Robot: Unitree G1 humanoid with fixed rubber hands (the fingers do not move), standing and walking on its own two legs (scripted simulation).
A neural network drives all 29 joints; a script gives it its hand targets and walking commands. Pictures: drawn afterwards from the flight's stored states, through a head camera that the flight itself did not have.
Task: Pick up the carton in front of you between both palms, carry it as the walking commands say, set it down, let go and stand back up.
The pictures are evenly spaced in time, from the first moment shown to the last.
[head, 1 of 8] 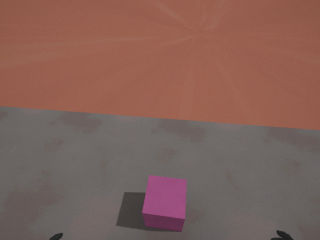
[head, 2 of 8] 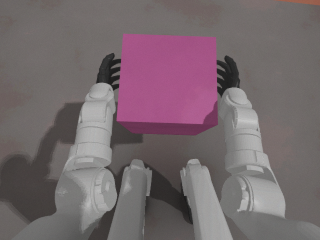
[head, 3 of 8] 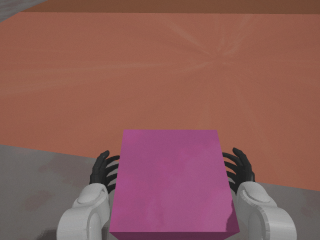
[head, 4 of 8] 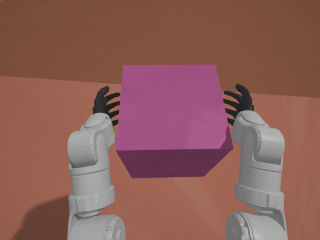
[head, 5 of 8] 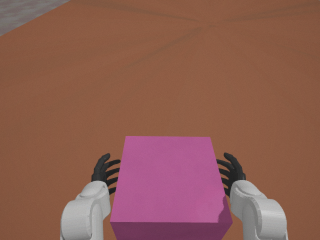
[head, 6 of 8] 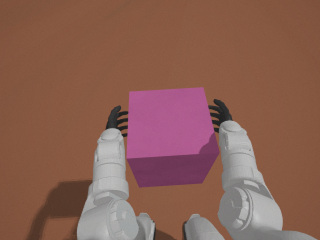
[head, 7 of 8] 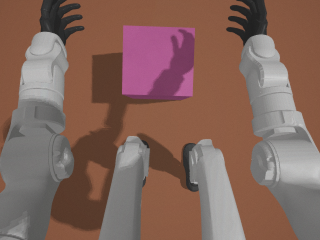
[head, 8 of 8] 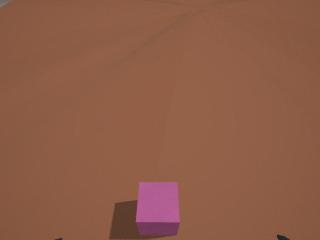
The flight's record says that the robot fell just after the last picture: no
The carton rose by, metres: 0.94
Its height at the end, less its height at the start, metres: +0.22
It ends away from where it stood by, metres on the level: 5.25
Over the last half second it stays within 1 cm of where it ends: yes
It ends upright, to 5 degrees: yes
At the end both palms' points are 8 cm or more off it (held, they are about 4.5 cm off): yes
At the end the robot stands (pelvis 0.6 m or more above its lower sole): yes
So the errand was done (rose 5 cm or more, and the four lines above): yes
